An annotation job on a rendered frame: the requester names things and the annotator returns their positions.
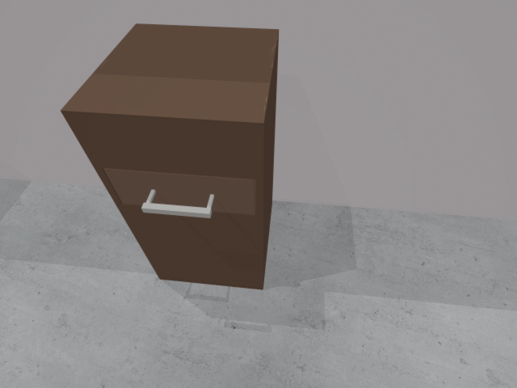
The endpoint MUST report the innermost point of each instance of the handle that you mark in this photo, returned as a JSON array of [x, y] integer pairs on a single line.
[[178, 210]]

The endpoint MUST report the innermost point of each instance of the drawer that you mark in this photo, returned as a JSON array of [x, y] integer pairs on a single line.
[[231, 195]]

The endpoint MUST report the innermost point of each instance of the cabinet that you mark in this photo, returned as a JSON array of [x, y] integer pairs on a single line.
[[189, 100]]

